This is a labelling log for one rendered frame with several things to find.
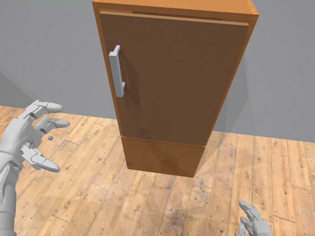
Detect left robot hand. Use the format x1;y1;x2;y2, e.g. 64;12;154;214
0;100;70;173

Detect cupboard door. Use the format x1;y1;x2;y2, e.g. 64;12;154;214
99;11;249;146

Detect handle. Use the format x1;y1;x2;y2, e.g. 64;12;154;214
109;45;125;97

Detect right robot hand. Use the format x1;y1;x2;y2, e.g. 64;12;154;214
236;200;273;236

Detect left robot forearm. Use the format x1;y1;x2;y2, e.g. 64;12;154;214
0;152;24;236

